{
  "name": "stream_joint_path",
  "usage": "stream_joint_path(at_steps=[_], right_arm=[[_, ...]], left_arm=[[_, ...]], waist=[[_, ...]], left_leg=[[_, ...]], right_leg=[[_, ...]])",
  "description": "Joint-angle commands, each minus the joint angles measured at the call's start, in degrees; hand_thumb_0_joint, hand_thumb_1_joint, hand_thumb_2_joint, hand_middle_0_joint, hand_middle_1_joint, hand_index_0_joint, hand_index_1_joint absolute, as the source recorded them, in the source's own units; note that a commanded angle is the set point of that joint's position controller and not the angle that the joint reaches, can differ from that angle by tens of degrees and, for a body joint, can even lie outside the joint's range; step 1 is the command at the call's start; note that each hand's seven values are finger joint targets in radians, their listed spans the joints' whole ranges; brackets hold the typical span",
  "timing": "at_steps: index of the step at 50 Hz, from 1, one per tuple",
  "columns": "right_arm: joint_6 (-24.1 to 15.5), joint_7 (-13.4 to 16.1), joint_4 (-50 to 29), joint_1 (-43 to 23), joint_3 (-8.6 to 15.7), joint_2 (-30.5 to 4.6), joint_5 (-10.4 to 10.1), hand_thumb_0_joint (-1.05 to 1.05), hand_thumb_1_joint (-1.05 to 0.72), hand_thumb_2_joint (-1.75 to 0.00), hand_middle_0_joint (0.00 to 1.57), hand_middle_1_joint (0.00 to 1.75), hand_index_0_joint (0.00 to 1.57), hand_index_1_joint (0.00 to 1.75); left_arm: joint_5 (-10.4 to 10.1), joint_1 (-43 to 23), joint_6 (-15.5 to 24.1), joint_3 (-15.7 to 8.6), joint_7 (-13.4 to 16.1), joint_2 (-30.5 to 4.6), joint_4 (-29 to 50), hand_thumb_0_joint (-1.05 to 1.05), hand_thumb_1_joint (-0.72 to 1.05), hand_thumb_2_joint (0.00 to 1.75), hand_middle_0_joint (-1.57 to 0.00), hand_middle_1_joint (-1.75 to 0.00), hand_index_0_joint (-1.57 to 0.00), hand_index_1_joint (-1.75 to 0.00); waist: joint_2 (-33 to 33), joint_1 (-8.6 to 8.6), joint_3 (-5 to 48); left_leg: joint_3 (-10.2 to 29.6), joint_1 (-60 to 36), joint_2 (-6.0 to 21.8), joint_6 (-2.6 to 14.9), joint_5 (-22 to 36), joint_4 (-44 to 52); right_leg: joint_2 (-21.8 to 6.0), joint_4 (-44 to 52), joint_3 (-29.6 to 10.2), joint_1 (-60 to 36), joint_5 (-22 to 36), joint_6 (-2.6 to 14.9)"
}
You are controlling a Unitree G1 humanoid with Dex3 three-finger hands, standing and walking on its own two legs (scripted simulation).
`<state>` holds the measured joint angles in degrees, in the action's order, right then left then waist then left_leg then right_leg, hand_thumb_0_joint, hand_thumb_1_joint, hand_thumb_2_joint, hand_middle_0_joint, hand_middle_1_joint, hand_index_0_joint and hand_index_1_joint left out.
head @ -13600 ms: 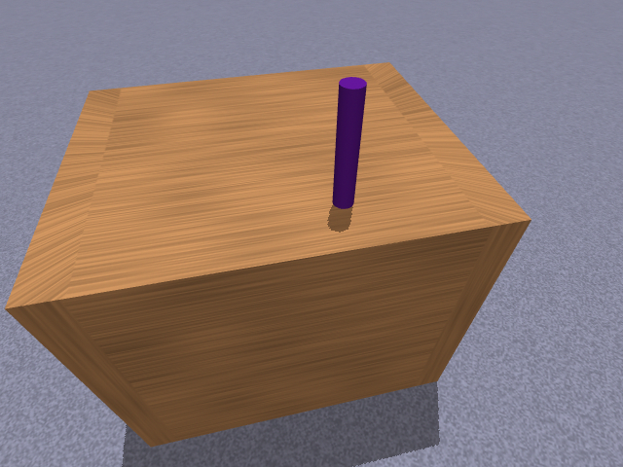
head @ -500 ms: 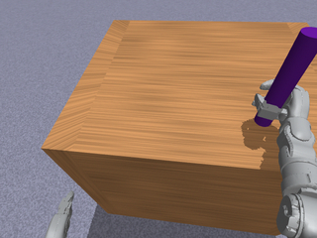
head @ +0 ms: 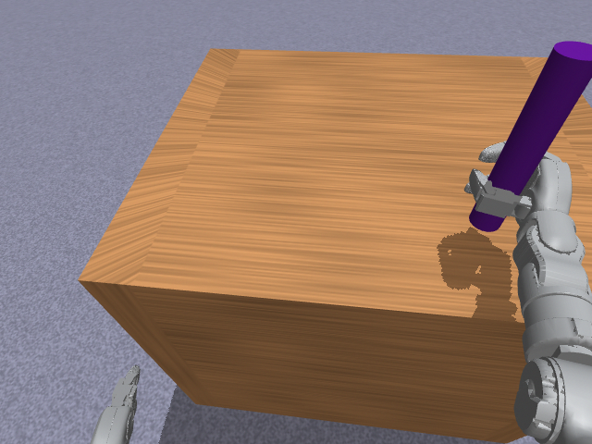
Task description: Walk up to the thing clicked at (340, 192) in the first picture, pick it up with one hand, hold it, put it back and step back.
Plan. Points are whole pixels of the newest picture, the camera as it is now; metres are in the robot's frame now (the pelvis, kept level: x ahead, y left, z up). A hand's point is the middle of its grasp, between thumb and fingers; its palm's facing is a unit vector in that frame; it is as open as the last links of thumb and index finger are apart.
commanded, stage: settle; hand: right
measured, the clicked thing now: (521, 153) +0.47 -0.22 +0.18
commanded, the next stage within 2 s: lift in 0.02 s
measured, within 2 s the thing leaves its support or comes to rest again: neither
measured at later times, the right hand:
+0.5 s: hand (494, 167) +0.45 -0.19 +0.17, palm faces +0.19 +0.98 -0.01, open 5.6 cm
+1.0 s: hand (526, 164) +0.38 -0.17 +0.23, palm faces +0.19 +0.98 -0.01, open 5.5 cm
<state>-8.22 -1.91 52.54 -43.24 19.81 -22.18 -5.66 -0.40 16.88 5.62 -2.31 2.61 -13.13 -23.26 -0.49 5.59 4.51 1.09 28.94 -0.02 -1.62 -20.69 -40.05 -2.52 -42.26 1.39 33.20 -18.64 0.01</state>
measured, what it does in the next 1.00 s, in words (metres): stands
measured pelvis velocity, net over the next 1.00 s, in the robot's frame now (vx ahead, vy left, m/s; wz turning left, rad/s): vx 0.00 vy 0.01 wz -0.02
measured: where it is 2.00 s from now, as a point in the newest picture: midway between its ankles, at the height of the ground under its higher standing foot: outside the picture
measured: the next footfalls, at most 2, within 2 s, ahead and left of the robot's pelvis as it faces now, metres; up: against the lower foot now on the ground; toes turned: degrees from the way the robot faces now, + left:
none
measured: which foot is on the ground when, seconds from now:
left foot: down 0.00-1.00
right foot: down 0.00-1.00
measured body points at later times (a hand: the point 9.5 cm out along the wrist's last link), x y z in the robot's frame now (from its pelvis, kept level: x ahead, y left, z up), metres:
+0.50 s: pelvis +0.01 +0.00 +0.01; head +0.03 +0.01 +0.46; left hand +0.16 +0.26 -0.06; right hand +0.44 -0.24 +0.17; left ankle -0.01 +0.14 -0.71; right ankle +0.02 -0.12 -0.71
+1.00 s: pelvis +0.00 +0.01 +0.02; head -0.02 +0.04 +0.47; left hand +0.17 +0.27 -0.05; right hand +0.36 -0.23 +0.24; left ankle -0.01 +0.14 -0.71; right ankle +0.02 -0.12 -0.71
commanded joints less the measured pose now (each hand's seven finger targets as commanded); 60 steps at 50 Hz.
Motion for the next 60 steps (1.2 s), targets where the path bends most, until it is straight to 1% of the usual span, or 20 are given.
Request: stream_joint_path(at_steps=[1, 3, 6, 9, 11, 13, 15, 18, 21, 23, 28, 30, 32, 39, 43, 48, 52, 57, 58, 60], right_arm=[[-6.0, 0.2, -21.1, -35.7, 1.2, -15.8, -1.1, 0.0, -0.7, -1.41, 1.43, 1.5, 1.45, 1.51], [-4.1, -0.1, -10.6, -26.5, 1.9, -14.0, -1.5, 0.0, -0.7, -1.4, 1.43, 1.49, 1.44, 1.49], [-6.0, 0.6, -23.0, -38.7, 1.8, -16.7, -1.3, 0.0, -0.72, -1.42, 1.44, 1.51, 1.45, 1.52], [-2.9, 0.3, -8.0, -23.5, 1.6, -12.7, -1.6, 0.0, -0.62, -1.35, 1.41, 1.46, 1.42, 1.46], [-5.6, 0.3, -27.3, -39.1, -0.3, -14.5, -1.5, 0.0, -0.65, -1.35, 1.42, 1.47, 1.43, 1.47], [-4.8, 0.5, -24.8, -35.8, -0.1, -14.1, -1.7, 0.0, -0.65, -1.37, 1.44, 1.48, 1.45, 1.48], [-2.0, 0.3, -15.0, -24.3, 0.3, -12.3, -2.1, 0.0, -0.67, -1.35, 1.43, 1.46, 1.43, 1.46], [-2.9, 1.0, -29.7, -35.2, 0.4, -14.4, -2.2, 0.0, -0.7, -1.35, 1.45, 1.47, 1.45, 1.47], [0.0, 1.1, -26.1, -25.0, -0.5, -11.2, -2.7, 0.0, -0.71, -1.34, 1.44, 1.45, 1.44, 1.45], [0.1, 1.0, -36.2, -30.8, -0.7, -12.3, -3.0, 0.0, -0.71, -1.33, 1.44, 1.46, 1.44, 1.46], [6.3, 1.6, -38.0, -23.5, -0.1, -10.8, -3.8, 0.0, -0.73, -1.32, 1.45, 1.45, 1.44, 1.45], [8.1, 1.4, -43.5, -23.9, -1.9, -8.3, -4.2, 0.0, -0.74, -1.33, 1.46, 1.46, 1.46, 1.46], [11.1, 1.3, -43.4, -19.3, -0.5, -9.0, -4.5, 0.0, -0.75, -1.34, 1.47, 1.47, 1.46, 1.47], [18.9, 1.2, -53.4, -18.7, -1.8, -6.5, -5.0, 0.0, -0.69, -1.32, 1.45, 1.45, 1.45, 1.45], [22.1, 1.6, -57.5, -16.9, 0.2, -8.4, -5.4, 0.0, -0.67, -1.31, 1.44, 1.45, 1.44, 1.45], [24.6, 2.2, -64.2, -19.3, -1.4, -6.1, -6.0, 0.0, -0.69, -1.32, 1.45, 1.46, 1.45, 1.46], [27.3, 2.6, -61.8, -15.3, 1.2, -8.4, -5.9, 0.0, -0.69, -1.32, 1.45, 1.46, 1.45, 1.46], [29.7, 1.9, -67.9, -17.3, -1.9, -5.0, -6.2, 0.0, -0.69, -1.32, 1.44, 1.45, 1.44, 1.45], [30.7, 2.2, -62.2, -13.3, 1.5, -7.9, -6.0, 0.0, -0.71, -1.32, 1.45, 1.45, 1.45, 1.45], [31.9, 1.9, -63.8, -12.9, 0.6, -6.9, -6.2, 0.0, -0.68, -1.33, 1.45, 1.46, 1.45, 1.46]], left_arm=[[0.0, -0.9, 3.1, -2.2, 0.8, -5.5, 5.9, 0.0, -0.57, 0.06, -0.05, -0.05, -0.05, -0.06], [0.0, -2.0, 3.3, -4.6, 1.2, -9.7, 7.4, 0.0, -0.56, 0.06, -0.05, -0.05, -0.05, -0.06], [0.0, -4.6, 3.7, -2.9, 1.4, -7.1, 9.3, 0.0, -0.56, 0.06, -0.05, -0.05, -0.04, -0.06], [-0.2, 0.9, 2.9, -4.4, 1.2, -8.9, 2.3, 0.0, -0.54, 0.04, -0.05, -0.06, -0.06, -0.06], [-0.2, -7.5, 4.0, -3.4, 1.3, -8.0, 10.8, 0.0, -0.53, 0.04, -0.05, -0.06, -0.06, -0.05], [-0.2, -2.5, 3.3, -1.2, 1.0, -4.6, 4.8, 0.0, -0.54, 0.05, -0.05, -0.06, -0.05, -0.06], [-0.6, -1.0, 3.0, -3.6, 1.2, -7.6, 2.5, 0.0, -0.53, 0.04, -0.05, -0.06, -0.06, -0.06], [-0.4, -6.1, 3.7, -3.5, 1.5, -7.4, 6.5, 0.0, -0.54, 0.04, -0.05, -0.06, -0.05, -0.05], [-0.6, -2.7, 3.3, -4.7, 1.6, -8.8, 5.5, 0.0, -0.54, 0.04, -0.05, -0.06, -0.05, -0.05], [-0.7, -3.6, 3.3, -2.6, 1.5, -6.4, 7.1, 0.0, -0.54, 0.04, -0.05, -0.06, -0.05, -0.05], [-1.2, -3.9, 3.2, -6.0, 2.0, -9.6, 7.4, 0.0, -0.53, 0.04, -0.04, -0.06, -0.05, -0.05], [-1.4, -1.6, 2.6, -1.5, 1.3, -4.0, 5.6, 0.0, -0.53, 0.04, -0.04, -0.06, -0.05, -0.05], [-1.4, -1.7, 2.6, -6.5, 1.5, -9.0, 6.2, 0.0, -0.53, 0.04, -0.04, -0.06, -0.05, -0.05], [-2.0, -4.7, 1.9, -2.9, 0.3, -5.0, 4.4, 0.0, -0.54, 0.04, -0.04, -0.05, -0.04, -0.05], [-2.1, -4.9, 2.2, -7.0, 0.8, -9.4, 4.4, 0.0, -0.53, 0.04, -0.04, -0.05, -0.04, -0.05], [-2.1, -7.1, 3.1, -4.4, 1.0, -7.1, 6.1, 0.0, -0.54, 0.04, -0.04, -0.05, -0.04, -0.05], [-2.1, -7.3, 3.8, -5.3, 1.6, -8.1, 3.4, 0.0, -0.53, 0.04, -0.04, -0.05, -0.04, -0.04], [-2.0, -7.3, 5.1, -2.9, 1.6, -5.9, 2.8, 0.0, -0.54, 0.04, -0.04, -0.05, -0.04, -0.05], [-1.9, -7.6, 5.2, -4.3, 1.8, -7.6, 3.0, 0.0, -0.54, 0.04, -0.04, -0.05, -0.04, -0.05], [-1.8, -8.0, 5.6, -4.6, 1.7, -8.2, 2.5, 0.0, -0.54, 0.04, -0.04, -0.05, -0.04, -0.05]], waist=[[-7.7, -0.62, 26.3], [-3.1, -0.11, 21.6], [-5.6, -0.42, 29.1], [-2.1, -0.19, 18.3], [-6.0, -0.32, 29.5], [-7.6, -1.69, 26.5], [-3.4, -1.74, 20.9], [-7.1, -2.11, 27.5], [-3.7, -2.59, 23.9], [-4.8, -2.92, 27.0], [-1.6, -3.62, 23.3], [-2.9, -4.33, 21.1], [-1.9, -4.24, 21.4], [-1.9, -5.54, 15.2], [-1.5, -4.91, 17.6], [-1.0, -5.31, 16.3], [-1.1, -5.66, 14.0], [-1.6, -5.42, 12.8], [-0.8, -5.43, 12.8], [-1.0, -5.48, 11.9]], left_leg=[[-2.5, -3.5, -1.8, 1.85, 17.7, 4.4], [-2.8, -3.9, -1.9, 1.41, 17.5, 5.2], [-2.1, -6.5, -1.4, 1.33, 20.6, 5.0], [-2.5, -4.4, -1.5, 1.21, 18.8, 6.0], [-2.2, -6.2, -1.5, 1.4, 20.6, 5.6], [-2.5, -6.5, -1.6, 1.74, 21.4, 5.7], [-2.4, -7.3, -1.4, 1.25, 21.7, 6.4], [-2.4, -8.1, -1.5, 1.58, 21.0, 6.5], [-3.2, -9.2, -1.7, 1.46, 22.6, 7.0], [-2.9, -10.8, -1.4, 1.38, 24.8, 7.1], [-2.9, -12.5, -0.9, 0.81, 25.8, 8.3], [-2.8, -12.5, -0.6, 0.88, 25.3, 8.6], [-3.2, -12.2, -0.9, 0.89, 25.8, 8.8], [-3.2, -12.9, -0.4, 0.94, 18.7, 10.9], [-3.0, -13.9, -0.1, 0.72, 20.5, 11.1], [-3.5, -13.6, -0.4, 1.1, 16.6, 12.0], [-3.1, -14.1, 0.2, 0.77, 16.2, 12.7], [-3.5, -12.8, -0.1, 1.06, 13.4, 13.1], [-3.6, -12.9, -0.1, 0.92, 13.4, 13.5], [-3.6, -13.4, 0.0, 0.81, 13.7, 13.7]], right_leg=[[0.8, 4.4, -1.2, -21.4, 17.8, 0.18], [0.9, 5.1, -1.3, -19.1, 16.3, 0.36], [1.1, 4.4, -0.8, -22.2, 19.1, 0.6], [1.2, 5.9, -0.8, -18.1, 16.4, 0.69], [0.8, 5.6, -1.0, -24.5, 20.2, 0.42], [0.9, 5.2, -1.0, -24.4, 22.6, 0.08], [1.5, 6.2, -0.5, -20.8, 20.2, 0.51], [1.1, 6.7, -0.5, -25.5, 20.8, 0.18], [0.9, 7.3, -0.9, -25.3, 23.9, 0.01], [1.0, 7.0, -0.5, -27.0, 25.9, 0.27], [1.5, 8.2, 0.0, -26.4, 24.5, 0.67], [1.7, 8.7, 0.3, -25.9, 23.8, 0.66], [1.3, 9.1, 0.0, -27.9, 25.9, 0.56], [2.0, 12.0, 0.3, -24.6, 16.7, 0.55], [2.3, 11.7, 0.3, -26.9, 18.0, 0.75], [2.0, 12.9, -0.1, -27.9, 15.1, 0.61], [2.6, 12.9, 0.2, -26.3, 13.9, 0.93], [2.4, 14.0, -0.2, -27.1, 11.7, 0.65], [2.4, 14.0, -0.2, -27.3, 11.5, 0.77], [2.5, 14.3, -0.1, -26.6, 11.6, 0.86]])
